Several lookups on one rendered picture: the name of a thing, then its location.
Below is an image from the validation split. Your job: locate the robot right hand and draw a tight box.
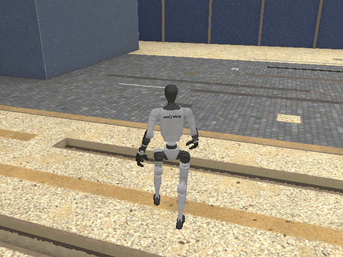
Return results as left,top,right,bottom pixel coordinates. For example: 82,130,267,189
186,140,198,149

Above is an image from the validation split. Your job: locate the right robot foot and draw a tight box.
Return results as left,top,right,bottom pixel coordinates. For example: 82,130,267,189
176,215,185,230

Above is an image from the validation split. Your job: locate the robot left forearm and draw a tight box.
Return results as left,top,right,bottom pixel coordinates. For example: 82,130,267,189
138,130,150,155

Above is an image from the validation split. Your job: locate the robot right shin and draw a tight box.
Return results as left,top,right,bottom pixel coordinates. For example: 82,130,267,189
177,185,187,222

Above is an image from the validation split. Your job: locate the left robot upper arm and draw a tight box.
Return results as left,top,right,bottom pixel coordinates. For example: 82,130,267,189
146,108,160,139

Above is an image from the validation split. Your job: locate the robot left hand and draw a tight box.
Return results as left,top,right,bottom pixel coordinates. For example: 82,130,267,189
136,153,148,167

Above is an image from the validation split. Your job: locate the right robot upper arm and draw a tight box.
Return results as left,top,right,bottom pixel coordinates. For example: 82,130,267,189
182,108,197,136

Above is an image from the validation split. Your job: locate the robot right forearm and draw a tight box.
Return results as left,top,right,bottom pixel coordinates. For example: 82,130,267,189
191,128,199,143

